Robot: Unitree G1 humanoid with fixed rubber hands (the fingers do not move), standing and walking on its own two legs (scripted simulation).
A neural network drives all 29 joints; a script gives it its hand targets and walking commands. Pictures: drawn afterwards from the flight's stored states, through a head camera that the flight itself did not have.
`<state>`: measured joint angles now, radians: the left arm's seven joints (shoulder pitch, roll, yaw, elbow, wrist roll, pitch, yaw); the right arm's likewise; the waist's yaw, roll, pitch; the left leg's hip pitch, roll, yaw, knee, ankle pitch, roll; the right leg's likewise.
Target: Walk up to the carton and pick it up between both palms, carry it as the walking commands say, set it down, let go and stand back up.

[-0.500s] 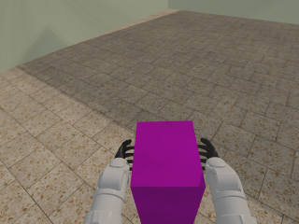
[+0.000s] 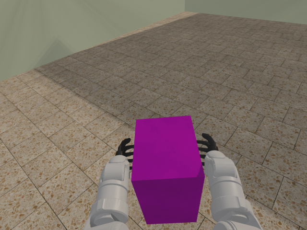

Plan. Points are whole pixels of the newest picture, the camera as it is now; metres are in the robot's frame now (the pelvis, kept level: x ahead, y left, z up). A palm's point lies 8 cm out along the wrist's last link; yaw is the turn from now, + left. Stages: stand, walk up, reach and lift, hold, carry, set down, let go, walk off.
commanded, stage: set down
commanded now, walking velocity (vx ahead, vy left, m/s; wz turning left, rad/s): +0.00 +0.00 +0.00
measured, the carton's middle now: (167, 172) +0.32 +0.00 -0.04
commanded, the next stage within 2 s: none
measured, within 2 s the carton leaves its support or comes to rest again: neither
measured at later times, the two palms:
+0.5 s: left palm (128, 175) +0.33 +0.12 -0.06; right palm (207, 179) +0.31 -0.13 -0.07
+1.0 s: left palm (134, 185) +0.34 +0.12 -0.15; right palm (205, 189) +0.33 -0.14 -0.16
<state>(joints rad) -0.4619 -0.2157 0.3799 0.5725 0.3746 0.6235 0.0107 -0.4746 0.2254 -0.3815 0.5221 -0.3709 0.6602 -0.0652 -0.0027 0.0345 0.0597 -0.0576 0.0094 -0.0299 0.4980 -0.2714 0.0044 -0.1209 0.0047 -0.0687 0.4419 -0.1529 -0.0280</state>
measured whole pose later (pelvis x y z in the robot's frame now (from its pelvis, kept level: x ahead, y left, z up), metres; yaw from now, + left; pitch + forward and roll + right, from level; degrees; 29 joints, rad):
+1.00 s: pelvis -0.03 +0.01 -0.09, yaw -3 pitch +18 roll +3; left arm -0.62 -0.07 0.24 0.85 0.11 0.01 0.13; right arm -0.56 0.11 -0.26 0.72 -0.21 0.06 -0.19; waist 0.01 0.00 0.04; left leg -0.97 -0.01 0.06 1.12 -0.46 0.01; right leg -1.09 -0.01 0.04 1.10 -0.32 -0.01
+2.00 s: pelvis -0.04 +0.02 -0.23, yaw -5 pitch +39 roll +3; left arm -0.96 -0.06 0.45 0.72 0.17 0.22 0.08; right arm -0.97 0.08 -0.40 0.69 -0.23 0.24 -0.15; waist 0.04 -0.02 -0.06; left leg -1.71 -0.09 -0.01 1.67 -0.64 -0.02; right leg -1.86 0.07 0.08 1.59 -0.41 0.01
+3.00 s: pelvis -0.06 +0.03 -0.35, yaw -3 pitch +41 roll +3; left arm -1.34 0.08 0.40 0.79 0.11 0.27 0.14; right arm -1.38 -0.09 -0.37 0.80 -0.16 0.27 -0.16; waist 0.01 0.00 0.24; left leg -2.10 -0.14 0.01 2.09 -0.72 -0.03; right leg -2.25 0.05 0.06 1.98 -0.45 0.03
